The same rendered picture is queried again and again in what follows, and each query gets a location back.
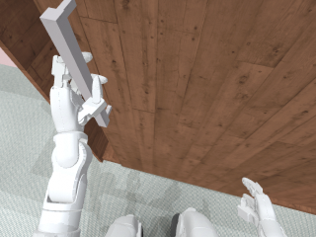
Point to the robot left forearm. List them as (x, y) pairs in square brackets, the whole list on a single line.
[(67, 186)]

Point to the handle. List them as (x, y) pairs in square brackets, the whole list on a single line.
[(59, 29)]

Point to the robot right forearm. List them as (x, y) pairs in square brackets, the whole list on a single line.
[(270, 228)]

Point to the right robot hand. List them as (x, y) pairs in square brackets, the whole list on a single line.
[(258, 208)]

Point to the robot right foot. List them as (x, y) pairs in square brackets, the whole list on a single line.
[(174, 224)]

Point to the wardrobe door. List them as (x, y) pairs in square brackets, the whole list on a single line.
[(206, 92), (304, 195)]

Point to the left robot hand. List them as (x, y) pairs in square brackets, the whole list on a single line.
[(66, 99)]

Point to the right robot shin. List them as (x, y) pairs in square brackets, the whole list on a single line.
[(189, 209)]

